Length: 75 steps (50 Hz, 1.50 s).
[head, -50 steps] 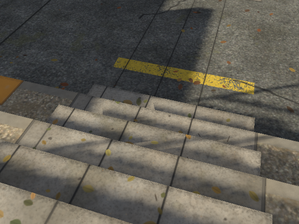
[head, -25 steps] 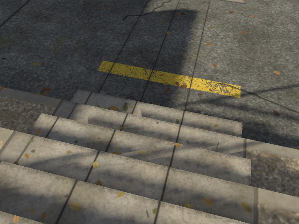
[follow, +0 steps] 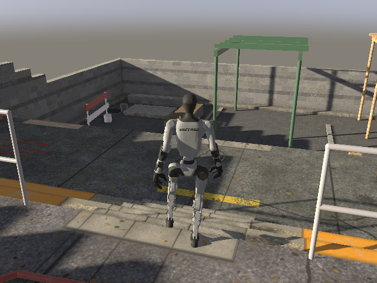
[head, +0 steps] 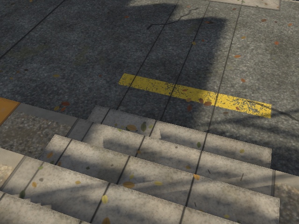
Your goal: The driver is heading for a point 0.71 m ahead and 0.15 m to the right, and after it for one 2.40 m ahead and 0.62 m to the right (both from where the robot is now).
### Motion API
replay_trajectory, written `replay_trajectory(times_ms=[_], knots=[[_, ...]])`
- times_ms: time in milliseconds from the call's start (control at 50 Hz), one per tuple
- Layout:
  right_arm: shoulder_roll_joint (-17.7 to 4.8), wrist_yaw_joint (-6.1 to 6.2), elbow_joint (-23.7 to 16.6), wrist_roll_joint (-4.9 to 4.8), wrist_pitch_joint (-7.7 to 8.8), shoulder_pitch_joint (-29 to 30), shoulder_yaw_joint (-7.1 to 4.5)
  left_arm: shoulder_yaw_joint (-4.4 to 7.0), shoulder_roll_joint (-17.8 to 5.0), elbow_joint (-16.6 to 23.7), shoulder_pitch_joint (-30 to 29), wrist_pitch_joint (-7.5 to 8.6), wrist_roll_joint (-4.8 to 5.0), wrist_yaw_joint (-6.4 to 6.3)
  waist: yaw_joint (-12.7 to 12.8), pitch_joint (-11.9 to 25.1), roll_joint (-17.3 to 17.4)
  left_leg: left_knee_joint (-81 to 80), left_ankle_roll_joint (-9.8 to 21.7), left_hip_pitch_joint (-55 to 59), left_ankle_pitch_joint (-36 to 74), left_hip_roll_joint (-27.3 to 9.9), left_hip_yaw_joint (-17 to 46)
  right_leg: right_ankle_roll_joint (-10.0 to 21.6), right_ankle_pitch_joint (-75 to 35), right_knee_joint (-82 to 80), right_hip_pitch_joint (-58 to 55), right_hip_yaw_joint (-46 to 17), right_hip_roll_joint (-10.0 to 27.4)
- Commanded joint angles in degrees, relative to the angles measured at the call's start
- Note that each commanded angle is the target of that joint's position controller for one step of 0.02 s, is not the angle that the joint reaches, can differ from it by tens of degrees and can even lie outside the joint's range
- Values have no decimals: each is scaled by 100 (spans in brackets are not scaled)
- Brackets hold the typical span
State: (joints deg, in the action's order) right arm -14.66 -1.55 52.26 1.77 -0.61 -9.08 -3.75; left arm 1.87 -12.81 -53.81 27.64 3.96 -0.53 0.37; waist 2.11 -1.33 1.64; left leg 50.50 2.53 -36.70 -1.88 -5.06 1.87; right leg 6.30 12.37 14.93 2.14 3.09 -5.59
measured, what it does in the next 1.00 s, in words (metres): goes down, turning right: left foot 0.14 m lower, then right foot 0.14 m lower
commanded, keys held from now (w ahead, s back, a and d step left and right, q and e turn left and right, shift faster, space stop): w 0.12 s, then w+e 0.88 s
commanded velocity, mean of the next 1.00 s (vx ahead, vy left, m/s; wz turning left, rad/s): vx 0.50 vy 0.00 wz -0.39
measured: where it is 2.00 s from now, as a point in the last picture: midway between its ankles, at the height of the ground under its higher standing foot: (194, 183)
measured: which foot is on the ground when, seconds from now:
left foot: up 0.00-0.34, down 0.36-0.90, up 0.92-1.00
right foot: down 0.00-0.36, up 0.38-0.88, down 0.90-1.00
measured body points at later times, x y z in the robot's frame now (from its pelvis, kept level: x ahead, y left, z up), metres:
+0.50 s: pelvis +0.30 +0.06 -0.16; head +0.32 +0.07 +0.29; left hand +0.29 +0.33 -0.31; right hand +0.35 -0.18 -0.29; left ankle +0.33 +0.15 -0.89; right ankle +0.19 -0.06 -0.71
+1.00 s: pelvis +0.52 -0.04 -0.31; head +0.54 -0.07 +0.14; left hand +0.76 +0.13 -0.43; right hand +0.39 -0.26 -0.46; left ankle +0.46 +0.13 -0.79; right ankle +0.55 -0.11 -1.03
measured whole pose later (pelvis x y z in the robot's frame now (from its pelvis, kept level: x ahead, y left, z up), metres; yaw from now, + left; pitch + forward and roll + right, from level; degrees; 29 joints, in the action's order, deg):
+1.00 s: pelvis +0.52 -0.04 -0.31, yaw -26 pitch -1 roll +0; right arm -13.0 2.1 54.7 1.3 1.9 -21.7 -2.3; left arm 3.4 -12.8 -50.8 6.9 -0.1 -0.8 0.9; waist -3.3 -4.7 2.2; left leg 105.4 0.2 -28.7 -40.3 -6.1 -2.2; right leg 7.4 13.2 36.8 21.5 4.1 -4.8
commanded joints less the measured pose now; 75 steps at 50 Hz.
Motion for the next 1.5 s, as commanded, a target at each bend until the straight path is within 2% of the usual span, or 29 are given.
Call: replay_trajectory(times_ms=[20, 120, 220, 300, 340, 360, 380, 400, 440, 460, 480, 560, 700, 820, 860, 900, 920, 940, 960, 1000, 1060, 1120, 1160, 1240, 1380, 1440, 1460, 1480, 1500], knots=[[-298, -42, -246, 32, 28, 159, -81, 109, -600, 45, 451, 123, 15, -88, -147, -322, -451, 117, 18, -799, 935, -108, 187, 620, -2040, -207, -251, -1219, 1729], [-346, 15, -604, 110, 207, 1270, -92, 137, -667, -159, 850, 183, -43, -250, 138, -715, -432, -950, -20, -1566, 1316, -43, 148, 591, -1634, 259, -832, -1186, 1595], [-43, -184, -772, 24, 235, 1321, 17, 23, -453, -37, 405, 148, -52, -236, 296, -611, -301, -2149, 79, 761, 3067, 147, -228, 405, -867, 1267, 893, -1095, 1143], [-201, 91, -690, -68, 320, 826, 20, 45, -549, -96, 628, -12, -197, -363, 460, -529, -278, -3496, -50, 1226, 2655, 31, 11, 369, -1601, 2977, -161, -1377, 916], [-461, 215, -113, 48, 469, -1004, -113, 98, -767, -171, 571, -172, -166, -404, -417, 281, 169, -4078, -55, 3112, 3021, 67, -396, 375, -1977, 5687, 152, -1210, 689], [-754, 183, 147, 150, 484, -1855, -208, 128, -599, -247, 708, -176, 0, -380, -661, 702, 705, -3372, 131, 4932, 3951, -489, 68, 233, 1430, 7876, 1832, -904, 122], [-810, 69, 122, 173, 505, -2191, -118, 87, -185, -289, 1890, -128, 355, -397, -133, 1903, 1089, -519, 436, 7246, 6973, -1781, 842, -43, 4086, 9426, 3763, -942, 71], [-689, -84, 91, -69, 433, -2363, -138, 98, -474, -286, 1747, -73, 374, -462, -463, 2348, 754, -718, 805, 7381, 6197, -2201, 1339, -79, 3480, 9390, 4490, -1004, 405], [-491, 7, -185, -33, 386, -1347, -149, 168, -648, -27, 394, -256, -47, -384, -512, 1129, 296, -2747, 1287, 4718, 178, -1997, 1592, -203, 1849, 8725, 4611, -576, 800], [-535, 90, -180, -17, 431, -1278, -128, 227, -692, 155, -51, -364, -220, -282, -446, 638, 652, -2928, 1517, 3683, -75, -2132, 1893, -229, 1630, 8673, 4450, -566, 884], [-241, 96, -168, -47, 540, -894, -11, 308, -793, 160, -261, -430, -287, -180, -83, -51, 64, -2983, 1111, 2485, 376, -1685, 1163, -261, 513, 6971, 3981, -1042, 1201], [-502, 196, 155, -76, 686, -1333, -81, 240, -141, 191, -629, -565, -274, 49, 78, -301, 467, -2924, 1010, 1585, 1245, -1333, 391, -441, -599, 5459, 3503, -697, 1033], [-222, 277, 96, -87, 751, -1245, 58, 270, -216, 599, -2077, -379, -168, 275, -140, -328, 145, -2262, 239, 1204, -1751, -743, -799, -115, -4611, 2796, 2683, -329, 657], [-444, 442, 408, 110, 504, -2219, -27, 167, -217, 946, -3250, -389, -113, 269, -1002, -1163, 120, -962, 360, 2787, -1110, -1262, -598, -60, -3068, 1183, 3199, -35, 903], [-462, 490, 498, 105, 345, -2329, -6, 240, -333, 657, -2419, -365, -182, 142, -685, -777, 122, 463, 447, 2945, 430, -1184, -841, 96, -2261, 789, 2126, 253, 730], [-642, 488, 476, 43, 276, -2127, -5, 432, -653, -129, -389, -333, -302, 87, 342, 353, -454, 3659, 315, 2049, 337, -707, -1329, 384, -2665, 519, -479, 473, 370], [-314, 444, 354, -61, 299, -2304, -36, 565, -1259, -195, -190, -325, -247, 137, 178, 779, -1831, 6384, 51, -640, -4730, 78, -1390, 871, -5403, 2514, -2626, -626, 1377], [-436, 376, -125, -183, 366, -2086, 28, 572, -1530, -12, 257, -360, 137, 181, 485, 2094, -1490, 7244, -112, -1924, -4801, -56, -679, 1572, -6548, 3128, -3782, -2024, 2325], [-395, 354, -685, -232, 436, -1167, 68, 591, -1692, 85, 685, -460, 104, 46, 888, 2521, -1321, 6975, -319, -2843, -4386, 159, -429, 2046, -3797, 1607, -3931, -3393, 2983], [-606, 338, -594, 63, 395, -605, 39, 365, -976, 153, -292, -520, 9, -118, 365, 556, -231, 5042, -277, -2762, -3151, -272, -60, 1595, -179, 632, -1404, -3324, 2657], [-421, 280, -540, 176, 92, -626, 15, 224, -831, 291, -1197, -201, -2, -110, -485, -341, 32, 1830, -586, -464, -1250, -343, 109, 1239, -1090, 414, 2060, -2454, 1748], [-261, 179, -143, 103, 34, -1422, 19, 362, -1092, 190, -990, -137, -8, -94, -642, 392, -551, 1580, -490, 489, 99, -112, -122, 1205, -2687, 768, 1993, -2134, 1451], [-537, 152, -414, 18, 95, -587, -130, 286, -697, -12, -458, -91, 97, -108, -339, 93, -300, 636, -395, -628, 1199, -269, 295, 1153, -926, 1043, 1198, -2439, 1294], [-228, -49, -612, 115, 114, 230, -83, 172, -477, 86, -379, -49, 36, -180, -84, -287, -456, -599, -231, -78, 2711, -16, 189, 919, 1581, 1553, 1894, -2337, 1048], [-32, -119, -911, -127, 277, 986, 12, 158, -666, -52, 253, -54, -273, -350, 585, -895, -590, -2286, 22, 287, 1644, 261, 307, 745, 506, 2808, 1385, -2027, 1254], [-223, 10, -506, -179, 297, -52, -110, 99, -647, -260, 546, -75, -317, -407, 341, -712, -181, -3126, 223, 1645, 691, 324, -127, 682, -879, 4135, 1158, -1599, 1321], [-221, 54, -81, -52, 278, -1238, -158, 94, -692, -300, 346, -54, -273, -335, -217, -70, -40, -2691, 353, 3056, 1038, 824, -849, 519, -1989, 5518, 1464, -984, 1073], [-534, 20, 272, -3, 264, -2302, -244, 109, -705, -288, 335, -23, -201, -229, -739, 426, 273, -2550, 646, 4508, 1370, 417, -146, 318, -639, 7665, 2605, -567, 631], [-932, -89, 375, 20, 279, -2764, -265, 82, -233, -167, 979, 26, -3, -200, -315, 1328, 1357, -635, 1273, 6481, 3978, -1086, 1471, -99, 3720, 10329, 4634, -152, 197]])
